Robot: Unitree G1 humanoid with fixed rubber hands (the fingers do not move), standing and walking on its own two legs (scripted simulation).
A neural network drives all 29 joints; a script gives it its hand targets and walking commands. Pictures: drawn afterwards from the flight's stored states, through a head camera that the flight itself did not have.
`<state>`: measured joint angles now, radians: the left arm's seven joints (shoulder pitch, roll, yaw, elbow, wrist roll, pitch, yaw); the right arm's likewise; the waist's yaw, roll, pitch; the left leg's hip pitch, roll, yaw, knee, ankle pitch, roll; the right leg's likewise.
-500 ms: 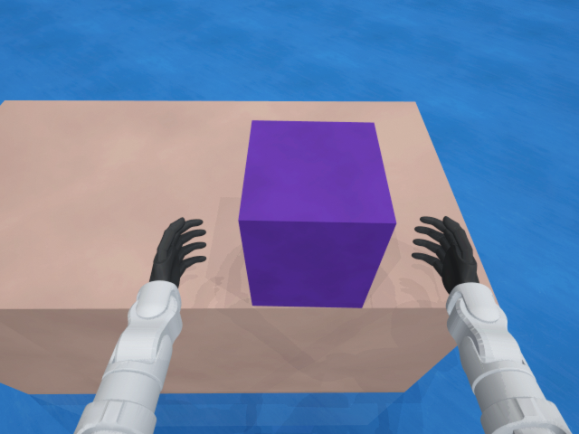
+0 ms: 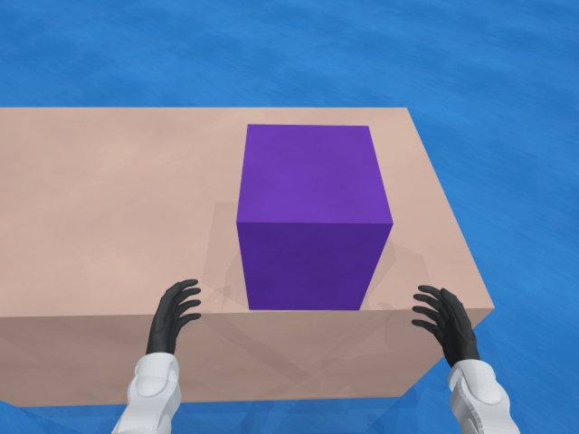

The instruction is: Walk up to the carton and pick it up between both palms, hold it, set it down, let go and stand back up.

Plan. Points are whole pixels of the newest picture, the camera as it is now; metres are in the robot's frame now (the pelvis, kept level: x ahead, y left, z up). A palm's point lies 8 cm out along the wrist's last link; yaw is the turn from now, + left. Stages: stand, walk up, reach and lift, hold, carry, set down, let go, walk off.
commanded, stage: set down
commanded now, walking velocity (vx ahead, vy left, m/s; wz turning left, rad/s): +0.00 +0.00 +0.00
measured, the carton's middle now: (306, 222) +0.46 +0.00 +0.00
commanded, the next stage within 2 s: let go in 1.26 s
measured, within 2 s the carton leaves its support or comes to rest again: neither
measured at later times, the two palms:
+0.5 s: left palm (159, 373) +0.22 +0.21 -0.06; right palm (461, 390) +0.21 -0.22 -0.05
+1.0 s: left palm (148, 394) +0.20 +0.22 -0.07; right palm (455, 408) +0.19 -0.21 -0.06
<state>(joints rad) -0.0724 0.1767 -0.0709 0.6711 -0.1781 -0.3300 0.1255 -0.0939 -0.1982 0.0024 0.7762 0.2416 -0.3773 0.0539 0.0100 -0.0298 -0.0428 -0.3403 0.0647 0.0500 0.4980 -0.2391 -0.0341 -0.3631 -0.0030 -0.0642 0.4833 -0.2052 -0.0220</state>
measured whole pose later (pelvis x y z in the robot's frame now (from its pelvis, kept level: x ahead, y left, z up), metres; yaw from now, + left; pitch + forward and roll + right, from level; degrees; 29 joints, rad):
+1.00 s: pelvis +0.03 +0.01 +0.01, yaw -1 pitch -5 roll -1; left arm 0.20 0.17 -0.02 0.53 -0.05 -0.06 0.06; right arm 0.15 -0.17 0.02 0.80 0.08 -0.35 0.03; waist 0.02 -0.02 0.07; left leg -0.06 0.07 0.07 0.40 -0.26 -0.03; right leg -0.08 0.01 -0.04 0.37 -0.21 -0.01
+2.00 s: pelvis +0.02 +0.01 +0.00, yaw +4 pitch -1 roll -2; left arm 0.28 0.21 0.03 0.74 0.04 0.03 0.00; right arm 0.32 -0.18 -0.06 0.86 -0.03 0.02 0.03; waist 0.01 -0.01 -0.06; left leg -0.26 0.05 -0.02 0.60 -0.32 -0.02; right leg -0.22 -0.02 -0.13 0.52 -0.28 -0.01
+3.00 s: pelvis +0.01 +0.01 +0.00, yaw +9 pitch -1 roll -1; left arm 0.37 0.09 0.03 1.16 0.02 0.00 0.04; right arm 0.38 -0.07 -0.01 1.12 -0.01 0.00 -0.04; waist 0.01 0.00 -0.05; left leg -0.24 -0.01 -0.10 0.52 -0.26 -0.01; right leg -0.18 -0.07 -0.21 0.46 -0.26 0.00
